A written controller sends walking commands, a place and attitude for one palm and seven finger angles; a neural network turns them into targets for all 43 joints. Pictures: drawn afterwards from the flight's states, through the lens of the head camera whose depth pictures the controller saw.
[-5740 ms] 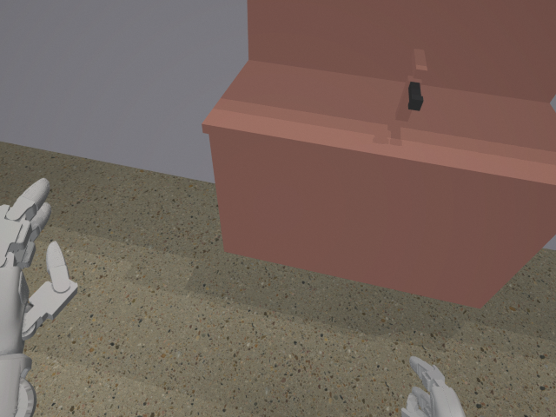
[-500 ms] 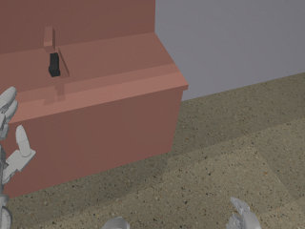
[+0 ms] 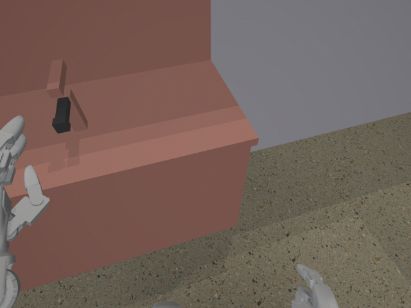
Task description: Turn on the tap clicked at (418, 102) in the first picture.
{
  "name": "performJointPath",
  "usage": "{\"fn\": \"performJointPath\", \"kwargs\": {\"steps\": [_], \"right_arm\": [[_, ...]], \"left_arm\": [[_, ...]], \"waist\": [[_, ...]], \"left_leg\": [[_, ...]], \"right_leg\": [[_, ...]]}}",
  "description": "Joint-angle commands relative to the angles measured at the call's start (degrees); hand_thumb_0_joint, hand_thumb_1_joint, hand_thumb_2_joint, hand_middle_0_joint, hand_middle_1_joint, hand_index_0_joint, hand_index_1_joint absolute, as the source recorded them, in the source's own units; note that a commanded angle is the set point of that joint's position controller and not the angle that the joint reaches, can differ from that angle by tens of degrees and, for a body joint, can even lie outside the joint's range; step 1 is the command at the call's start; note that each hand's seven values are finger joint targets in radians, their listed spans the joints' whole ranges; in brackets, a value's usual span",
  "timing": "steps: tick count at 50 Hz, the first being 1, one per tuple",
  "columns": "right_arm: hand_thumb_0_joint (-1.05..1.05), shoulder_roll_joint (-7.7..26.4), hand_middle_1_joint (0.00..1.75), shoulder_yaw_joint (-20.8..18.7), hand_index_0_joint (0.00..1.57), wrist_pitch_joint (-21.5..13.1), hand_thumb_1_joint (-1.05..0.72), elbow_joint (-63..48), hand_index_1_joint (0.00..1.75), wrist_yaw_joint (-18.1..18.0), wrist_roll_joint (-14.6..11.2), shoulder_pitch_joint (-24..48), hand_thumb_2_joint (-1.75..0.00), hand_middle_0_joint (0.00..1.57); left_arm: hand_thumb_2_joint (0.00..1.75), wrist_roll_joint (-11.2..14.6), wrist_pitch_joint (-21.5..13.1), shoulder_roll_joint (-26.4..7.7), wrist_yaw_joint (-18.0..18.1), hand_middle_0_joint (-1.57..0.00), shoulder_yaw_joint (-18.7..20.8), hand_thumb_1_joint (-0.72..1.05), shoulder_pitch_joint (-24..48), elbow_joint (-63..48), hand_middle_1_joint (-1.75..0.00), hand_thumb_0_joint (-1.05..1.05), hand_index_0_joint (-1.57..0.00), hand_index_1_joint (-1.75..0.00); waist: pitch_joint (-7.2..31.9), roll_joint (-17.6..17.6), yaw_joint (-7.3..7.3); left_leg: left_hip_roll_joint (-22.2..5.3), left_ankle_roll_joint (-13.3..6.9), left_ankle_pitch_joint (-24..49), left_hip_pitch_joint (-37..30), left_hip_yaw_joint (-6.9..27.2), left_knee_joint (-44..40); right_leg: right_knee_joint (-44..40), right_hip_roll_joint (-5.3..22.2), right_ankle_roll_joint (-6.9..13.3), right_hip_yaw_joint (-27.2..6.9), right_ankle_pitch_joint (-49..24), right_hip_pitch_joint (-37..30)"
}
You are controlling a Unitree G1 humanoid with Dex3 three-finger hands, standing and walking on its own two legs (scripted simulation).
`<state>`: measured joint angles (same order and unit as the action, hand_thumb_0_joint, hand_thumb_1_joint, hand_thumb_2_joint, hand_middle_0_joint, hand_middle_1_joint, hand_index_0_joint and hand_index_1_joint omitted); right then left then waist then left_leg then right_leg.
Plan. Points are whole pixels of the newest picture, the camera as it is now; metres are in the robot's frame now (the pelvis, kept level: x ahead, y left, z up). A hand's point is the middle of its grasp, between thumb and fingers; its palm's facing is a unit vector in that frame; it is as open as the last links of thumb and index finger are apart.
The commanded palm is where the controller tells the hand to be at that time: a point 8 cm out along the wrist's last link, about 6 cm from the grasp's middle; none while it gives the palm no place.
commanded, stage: take the last steps up to it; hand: left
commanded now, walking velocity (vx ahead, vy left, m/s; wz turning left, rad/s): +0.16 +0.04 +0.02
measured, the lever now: (61, 124) +0.47 +0.39 +0.07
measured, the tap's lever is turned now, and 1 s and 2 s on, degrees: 0 0 0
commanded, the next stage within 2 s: come to a stop and stand still in 0.06 s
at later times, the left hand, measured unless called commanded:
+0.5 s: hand (65, 176) +0.26 +0.23 +0.18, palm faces +0.37 -0.82 -0.43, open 7.4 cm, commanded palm +0.20 +0.27 +0.19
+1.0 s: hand (55, 208) +0.21 +0.22 +0.18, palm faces +0.42 -0.82 -0.38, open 7.4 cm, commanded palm +0.16 +0.26 +0.19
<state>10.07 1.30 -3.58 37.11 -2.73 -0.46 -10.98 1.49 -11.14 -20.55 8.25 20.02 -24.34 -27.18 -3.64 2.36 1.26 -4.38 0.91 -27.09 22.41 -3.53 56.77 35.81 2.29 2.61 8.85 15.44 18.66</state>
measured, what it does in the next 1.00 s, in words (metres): steps on the spot: left foot, then right foot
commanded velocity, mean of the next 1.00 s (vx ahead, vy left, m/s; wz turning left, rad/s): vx -0.02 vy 0.01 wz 0.00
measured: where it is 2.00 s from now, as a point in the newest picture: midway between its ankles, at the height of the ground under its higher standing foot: outside the picture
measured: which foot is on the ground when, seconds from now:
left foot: up 0.00-0.18, down 0.20-1.00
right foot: down 0.00-0.22, up 0.24-0.44, down 0.46-1.00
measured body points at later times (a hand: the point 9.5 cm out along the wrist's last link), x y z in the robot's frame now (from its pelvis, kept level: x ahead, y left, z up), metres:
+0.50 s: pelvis +0.04 -0.01 +0.01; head +0.06 -0.01 +0.46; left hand +0.23 +0.27 +0.21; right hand +0.22 -0.21 -0.07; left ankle +0.06 +0.12 -0.72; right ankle +0.07 -0.11 -0.73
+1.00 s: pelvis +0.00 -0.02 +0.01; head -0.01 -0.02 +0.46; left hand +0.18 +0.26 +0.20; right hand +0.15 -0.25 -0.08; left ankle +0.03 +0.10 -0.72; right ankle +0.07 -0.11 -0.72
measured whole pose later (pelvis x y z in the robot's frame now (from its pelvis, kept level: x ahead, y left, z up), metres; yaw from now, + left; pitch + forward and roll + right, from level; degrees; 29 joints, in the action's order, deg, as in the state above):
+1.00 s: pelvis +0.00 -0.02 +0.01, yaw +0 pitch -2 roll +0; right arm 11.7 0.8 -4.7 35.2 -4.0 0.0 -13.6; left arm 0.7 -10.8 -19.3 9.0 18.6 -25.8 -25.6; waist -1.3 0.2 0.9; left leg -1.3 0.0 -14.3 14.9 -2.7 31.0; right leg 28.8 -0.7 2.8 4.6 9.4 17.5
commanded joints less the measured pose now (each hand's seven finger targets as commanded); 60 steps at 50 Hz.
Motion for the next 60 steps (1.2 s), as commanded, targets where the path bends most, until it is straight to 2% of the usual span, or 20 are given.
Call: {"fn": "performJointPath", "kwargs": {"steps": [1,5,8,9,11,12,15,22,24,26,29,32,35,38,40,45,47,50,52,60], "right_arm": [[0.00,5.76,0.30,-2.00,0.20,-2.32,-0.90,-8.50,0.30,-0.55,0.22,5.86,-0.90,0.20],[0.00,5.46,0.30,-2.54,0.20,-2.31,-0.90,-10.45,0.30,-1.18,0.79,6.14,-0.90,0.20],[0.00,6.41,0.30,-3.61,0.20,-2.11,-0.90,-11.01,0.30,-1.73,0.65,3.68,-0.90,0.20],[0.00,7.02,0.30,-3.87,0.20,-1.94,-0.90,-11.63,0.30,-1.90,0.53,3.43,-0.90,0.20],[0.00,8.62,0.30,-4.26,0.20,-2.11,-0.90,-12.38,0.30,-1.52,0.02,3.18,-0.90,0.20],[0.00,7.73,0.30,-3.77,0.20,-2.45,-0.90,-11.76,0.30,-1.42,1.04,3.11,-0.90,0.20],[0.00,7.72,0.30,-4.04,0.20,-3.66,-0.90,-10.92,0.30,-0.10,0.74,1.70,-0.90,0.20],[0.00,7.77,0.30,-2.98,0.20,-4.06,-0.90,-11.92,0.30,0.16,0.42,2.64,-0.90,0.20],[0.00,6.79,0.30,-2.10,0.20,-3.69,-0.90,-12.60,0.30,-0.37,0.36,3.79,-0.90,0.20],[0.00,6.02,0.30,-2.53,0.20,-3.36,-0.90,-12.01,0.30,-0.47,-0.04,2.20,-0.90,0.20],[0.00,5.28,0.30,-1.82,0.20,-2.52,-0.90,-11.35,0.30,-0.62,0.18,4.02,-0.90,0.20],[0.00,5.27,0.30,-1.33,0.20,-1.93,-0.90,-11.29,0.30,-1.28,0.22,5.26,-0.90,0.20],[0.00,6.25,0.30,-2.00,0.20,-1.42,-0.90,-10.94,0.30,-1.50,0.45,3.88,-0.90,0.20],[0.00,8.35,0.30,-3.00,0.20,-1.56,-0.90,-11.74,0.30,-2.04,0.21,4.48,-0.90,0.20],[0.00,8.14,0.30,-2.04,0.20,-1.92,-0.90,-11.59,0.30,-2.04,0.43,5.08,-0.90,0.20],[0.00,8.12,0.30,-2.65,0.20,-4.14,-0.90,-10.88,0.30,-1.98,0.39,3.70,-0.90,0.20],[0.00,8.13,0.30,-2.70,0.20,-4.21,-0.90,-10.67,0.30,-1.55,0.41,3.33,-0.90,0.20],[0.00,7.66,0.30,-2.76,0.20,-3.96,-0.90,-9.89,0.30,-1.14,0.76,2.65,-0.90,0.20],[0.00,7.28,0.30,-2.49,0.20,-3.64,-0.90,-9.55,0.30,-1.09,0.96,3.17,-0.90,0.20],[0.00,7.80,0.30,-2.08,0.20,-3.02,-0.90,-10.58,0.30,-1.71,0.65,3.79,-0.90,0.20]], "left_arm": [[0.90,-0.32,-4.30,-11.03,1.66,-0.20,7.87,0.90,2.44,-11.79,-0.30,0.00,-0.20,-0.30],[0.90,-0.25,-4.88,-11.02,2.57,-0.20,8.54,0.90,-0.64,-16.33,-0.30,0.00,-0.20,-0.30],[0.90,0.32,-4.46,-10.59,3.29,-0.20,8.20,0.90,-1.02,-17.81,-0.30,0.00,-0.20,-0.30],[0.90,0.37,-4.62,-9.81,3.12,-0.20,7.10,0.90,0.18,-18.64,-0.30,0.00,-0.20,-0.30],[0.90,0.62,-5.17,-10.33,2.58,-0.20,6.97,0.90,0.71,-17.51,-0.30,0.00,-0.20,-0.30],[0.90,0.53,-5.28,-10.77,1.94,-0.20,7.33,0.90,0.55,-15.71,-0.30,0.00,-0.20,-0.30],[0.90,0.07,-4.89,-9.58,1.38,-0.20,5.84,0.90,-0.26,-15.48,-0.30,0.00,-0.20,-0.30],[0.90,0.40,-2.59,-9.48,1.09,-0.20,6.11,0.90,-1.09,-14.31,-0.30,0.00,-0.20,-0.30],[0.90,0.49,-2.31,-10.62,1.32,-0.20,6.82,0.90,0.89,-14.02,-0.30,0.00,-0.20,-0.30],[0.90,1.32,-1.08,-9.38,1.20,-0.20,5.91,0.90,-1.02,-10.74,-0.30,0.00,-0.20,-0.30],[0.90,1.01,-1.13,-11.22,1.92,-0.20,7.43,0.90,0.67,-13.40,-0.30,0.00,-0.20,-0.30],[0.90,0.39,-1.53,-10.29,2.27,-0.20,7.45,0.90,-0.79,-12.78,-0.30,0.00,-0.20,-0.30],[0.90,0.42,-1.81,-9.61,2.42,-0.20,6.63,0.90,-1.43,-13.20,-0.30,0.00,-0.20,-0.30],[0.90,0.41,-2.53,-9.38,2.11,-0.20,5.41,0.90,-1.14,-13.37,-0.30,0.00,-0.20,-0.30],[0.90,-0.49,-3.10,-8.09,1.94,-0.20,4.09,0.90,1.76,-12.84,-0.30,0.00,-0.20,-0.30],[0.90,-0.93,-3.60,-8.12,1.89,-0.20,4.14,0.90,2.64,-10.82,-0.30,0.00,-0.20,-0.30],[0.90,-0.91,-3.50,-8.17,1.84,-0.20,4.27,0.90,2.56,-9.98,-0.30,0.00,-0.20,-0.30],[0.90,-0.52,-2.86,-8.51,1.85,-0.20,3.82,0.90,3.84,-9.81,-0.30,0.00,-0.20,-0.30],[0.90,-0.51,-2.60,-9.27,2.05,-0.20,4.25,0.90,4.92,-10.79,-0.30,0.00,-0.20,-0.30],[0.90,-0.48,-2.33,-8.57,1.89,-0.20,4.21,0.90,2.13,-9.48,-0.30,0.00,-0.20,-0.30]], "waist": [[7.40,-9.21,-1.36],[11.30,-9.06,0.10],[12.31,-4.97,-1.29],[11.44,-0.81,-1.43],[10.89,12.31,-0.65],[8.46,16.19,-1.57],[10.60,9.82,-1.22],[9.47,8.69,-1.28],[9.47,2.87,-1.54],[10.28,-8.48,-1.60],[11.24,-10.95,-1.13],[11.53,-9.87,-0.77],[10.97,-7.12,-1.35],[7.46,3.70,-0.53],[4.09,10.98,-0.49],[7.54,3.95,-0.40],[5.88,1.18,-0.40],[5.33,-6.45,-1.23],[6.41,-5.84,-1.48],[4.66,2.27,-0.97]], "left_leg": [[-1.15,0.61,2.91,9.21,2.18,5.81],[1.25,-0.35,6.16,-0.65,-3.38,-15.93],[2.77,-0.26,14.43,-10.72,-4.56,-30.16],[-0.02,-0.92,17.65,-14.13,-1.64,-33.69],[-14.42,-7.07,38.44,-18.44,16.40,-36.70],[-16.89,-8.84,42.93,-16.13,21.36,-39.74],[-14.26,-7.64,60.68,-22.88,11.13,-32.28],[-10.62,-2.78,38.47,-10.78,3.02,-31.91],[-6.08,-0.27,23.53,-4.49,0.52,-29.15],[0.71,1.43,10.62,-5.77,-1.43,-21.87],[2.64,0.66,0.86,-1.20,3.64,-11.42],[2.76,0.26,3.77,-2.06,3.45,-16.39],[2.83,-0.16,12.55,-9.33,2.05,-29.47],[-4.91,-2.62,15.52,-8.78,8.69,-37.43],[-8.85,-4.49,7.44,3.83,13.32,-44.15],[-4.68,-2.97,8.72,2.80,7.70,-37.92],[-2.23,-2.21,0.15,5.11,6.25,-36.54],[2.22,-0.94,2.94,-2.68,3.42,-26.90],[2.77,-1.07,5.38,-6.57,3.64,-24.77],[-1.58,-2.28,0.11,1.43,8.64,-39.86]], "right_leg": [[-18.53,17.17,7.15,-17.47,-12.17,-9.88],[-15.42,13.97,6.22,-11.88,-15.44,-12.00],[-10.61,11.07,2.99,-9.89,-7.93,-10.62],[-5.80,8.63,1.04,-8.44,-6.92,-8.19],[5.66,0.35,-3.25,-4.58,12.32,3.08],[12.71,-0.79,-3.55,-6.05,17.64,5.83],[7.79,-0.73,-3.63,-6.64,9.64,5.96],[-11.30,-1.03,-3.73,-4.43,-6.06,-11.28],[-11.09,3.25,-2.65,-9.48,-23.59,-15.29],[-15.47,9.58,0.99,-18.92,-22.19,-9.18],[-16.99,15.62,5.18,-22.24,-25.83,-11.13],[-15.09,13.54,4.27,-17.28,-24.41,-12.75],[-14.92,10.25,1.53,-14.52,-9.70,-9.04],[-12.51,3.20,-1.87,-12.24,3.93,-4.51],[-3.74,-0.18,-3.12,-7.69,2.81,-11.09],[-8.00,0.84,-3.00,-9.66,-4.94,-14.66],[-12.18,2.21,-2.33,-13.24,2.51,-12.77],[-22.25,7.40,0.16,-20.51,14.31,-2.67],[-24.03,8.76,1.01,-20.82,17.27,0.44],[-16.54,0.33,-2.29,-12.56,9.06,-8.60]]}}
